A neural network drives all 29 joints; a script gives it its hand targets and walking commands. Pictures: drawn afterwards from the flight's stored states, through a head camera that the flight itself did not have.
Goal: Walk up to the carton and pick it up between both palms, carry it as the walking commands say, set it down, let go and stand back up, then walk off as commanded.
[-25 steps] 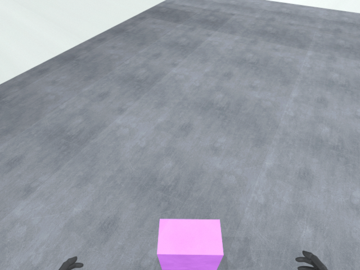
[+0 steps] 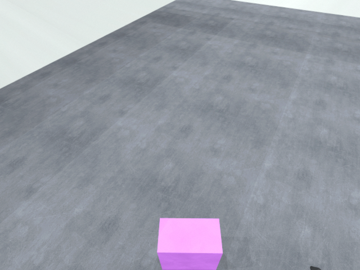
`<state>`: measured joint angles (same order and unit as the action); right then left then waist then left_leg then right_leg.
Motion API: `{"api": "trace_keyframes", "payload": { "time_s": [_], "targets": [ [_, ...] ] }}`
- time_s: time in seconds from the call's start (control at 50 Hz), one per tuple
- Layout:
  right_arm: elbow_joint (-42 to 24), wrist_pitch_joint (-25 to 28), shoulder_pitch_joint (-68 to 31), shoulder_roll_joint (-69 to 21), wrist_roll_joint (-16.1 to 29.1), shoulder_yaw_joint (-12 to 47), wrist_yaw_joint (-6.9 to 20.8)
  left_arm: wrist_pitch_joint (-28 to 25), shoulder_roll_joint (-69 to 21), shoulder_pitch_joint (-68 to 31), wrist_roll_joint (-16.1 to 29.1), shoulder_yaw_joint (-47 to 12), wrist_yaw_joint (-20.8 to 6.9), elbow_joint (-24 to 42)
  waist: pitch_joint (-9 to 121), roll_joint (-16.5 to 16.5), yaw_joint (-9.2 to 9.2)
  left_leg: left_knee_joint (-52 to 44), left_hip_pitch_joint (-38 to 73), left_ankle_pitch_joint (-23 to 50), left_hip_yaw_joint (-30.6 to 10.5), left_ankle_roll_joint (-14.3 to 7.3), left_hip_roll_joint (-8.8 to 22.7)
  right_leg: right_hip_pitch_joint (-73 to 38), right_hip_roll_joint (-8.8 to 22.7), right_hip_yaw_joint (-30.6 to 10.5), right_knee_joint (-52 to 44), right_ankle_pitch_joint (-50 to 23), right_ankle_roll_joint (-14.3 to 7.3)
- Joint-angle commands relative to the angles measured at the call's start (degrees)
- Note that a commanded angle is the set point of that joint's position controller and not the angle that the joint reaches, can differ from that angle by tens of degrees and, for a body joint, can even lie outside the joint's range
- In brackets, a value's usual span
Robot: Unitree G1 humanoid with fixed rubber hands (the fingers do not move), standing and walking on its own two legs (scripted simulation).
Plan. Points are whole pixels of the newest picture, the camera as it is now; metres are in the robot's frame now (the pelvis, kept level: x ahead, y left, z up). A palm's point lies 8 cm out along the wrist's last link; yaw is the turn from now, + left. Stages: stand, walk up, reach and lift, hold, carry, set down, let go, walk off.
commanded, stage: stand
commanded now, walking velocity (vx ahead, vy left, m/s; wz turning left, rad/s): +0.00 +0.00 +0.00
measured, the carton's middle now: (189, 245) +0.38 -0.01 -0.64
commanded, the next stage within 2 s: walk off in 0.74 s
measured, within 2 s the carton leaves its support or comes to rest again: neither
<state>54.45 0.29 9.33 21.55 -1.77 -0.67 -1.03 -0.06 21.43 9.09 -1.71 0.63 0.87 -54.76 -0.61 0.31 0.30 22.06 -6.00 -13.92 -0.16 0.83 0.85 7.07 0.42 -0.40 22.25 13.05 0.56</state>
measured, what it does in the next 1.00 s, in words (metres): stands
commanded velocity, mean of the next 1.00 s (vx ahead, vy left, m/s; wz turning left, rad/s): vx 0.00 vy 0.02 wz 0.00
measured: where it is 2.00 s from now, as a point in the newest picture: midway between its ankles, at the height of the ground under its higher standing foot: outside the picture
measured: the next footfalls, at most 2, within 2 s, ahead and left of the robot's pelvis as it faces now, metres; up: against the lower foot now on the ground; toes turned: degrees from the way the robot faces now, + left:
right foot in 1.68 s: +0.00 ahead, +0.01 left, +0.00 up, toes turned -8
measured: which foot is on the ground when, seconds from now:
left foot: down 0.00-1.00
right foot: down 0.00-1.00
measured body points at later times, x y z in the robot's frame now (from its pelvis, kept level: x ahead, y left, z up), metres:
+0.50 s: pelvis -0.01 +0.00 +0.00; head -0.01 +0.00 +0.45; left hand +0.09 +0.32 -0.11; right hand +0.09 -0.31 -0.11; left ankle -0.02 +0.13 -0.74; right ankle -0.01 -0.12 -0.74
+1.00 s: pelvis -0.01 +0.00 +0.00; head -0.01 +0.00 +0.45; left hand +0.08 +0.32 -0.11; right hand +0.08 -0.31 -0.12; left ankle -0.02 +0.13 -0.74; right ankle -0.01 -0.12 -0.74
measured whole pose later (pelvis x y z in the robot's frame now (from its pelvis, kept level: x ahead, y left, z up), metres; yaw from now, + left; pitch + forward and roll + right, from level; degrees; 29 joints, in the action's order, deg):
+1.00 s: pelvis -0.01 +0.00 +0.00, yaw +1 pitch -2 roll +0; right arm 60.8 -0.5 7.6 22.4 -0.3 -0.1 -0.9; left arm 0.0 21.9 6.8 -1.5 -0.3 0.4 -59.9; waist -1.3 0.3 0.6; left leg 19.8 -5.8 -11.8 -0.7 0.7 0.5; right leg 6.6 0.8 0.1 19.9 11.1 0.7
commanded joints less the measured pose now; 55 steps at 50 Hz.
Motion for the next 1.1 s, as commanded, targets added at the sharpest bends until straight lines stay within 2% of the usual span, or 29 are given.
{"api": "trace_keyframes", "payload": {
  "time_s": [0.0, 0.9, 0.94, 0.96, 1.0, 1.04, 1.08],
  "targets": [
    [-2.12, 0.66, -2.00, 9.37, 0.07, -1.79, -0.17, -0.66, 9.62, -2.15, 0.07, 1.84, 0.17, 2.10, 0.29, -0.25, -0.02, -3.69, -1.23, 9.02, -4.76, -1.22, 5.25, 0.67, 5.59, -5.20, -3.91, -8.34, -1.29],
    [3.36, 0.91, -4.01, 11.00, 0.83, -1.23, 0.30, -0.98, 11.13, -4.11, 0.77, 1.22, -0.21, -3.22, 0.59, -0.20, -0.22, -5.62, -0.60, 10.50, -5.62, -1.53, 5.95, -0.98, 6.64, -4.89, -5.59, -9.01, -1.67],
    [4.73, -0.16, -1.41, 8.92, 1.67, -0.71, 0.00, -0.62, 9.10, -3.01, 0.22, 0.49, -0.25, -2.78, 0.15, -0.30, 0.47, -4.43, -1.00, 8.31, -3.91, -1.47, 5.01, -0.79, 8.06, -5.53, -5.74, -9.68, -2.08],
    [6.55, -1.42, 0.97, 3.83, 1.96, 0.38, -0.14, 0.08, 4.69, -1.77, 0.10, -0.61, -0.47, -3.71, 0.08, -1.25, 0.38, -4.13, -1.48, 8.57, -3.15, -0.62, 4.30, -0.46, 8.74, -5.89, -6.18, -10.86, -1.44],
    [7.30, -2.60, 1.86, 5.85, 1.71, -0.18, -0.58, 0.48, 8.06, -2.06, -0.52, 0.29, -0.27, -2.80, -0.69, -2.35, 1.06, -2.84, -2.40, 8.20, -2.77, 0.02, 3.73, 0.55, 10.74, -7.39, -5.47, -12.04, -1.22],
    [7.23, -3.02, 1.53, 7.13, 1.40, -0.74, -0.61, 0.71, 10.50, -1.29, -0.59, 1.40, 0.23, -2.62, 0.10, -4.36, 1.84, -0.46, -4.27, 6.75, -2.17, 0.03, 3.11, 0.52, 12.76, -9.80, -5.18, -11.39, -2.26],
    [6.85, -3.16, 1.58, 6.77, 1.10, -0.93, -0.43, 1.01, 11.57, 0.34, -0.59, 2.30, 0.91, -2.89, 0.46, -6.48, 2.38, 2.60, -7.39, 4.72, -1.55, 0.10, 2.45, -0.27, 15.10, -12.62, -5.11, -11.04, -4.18]
  ]
}}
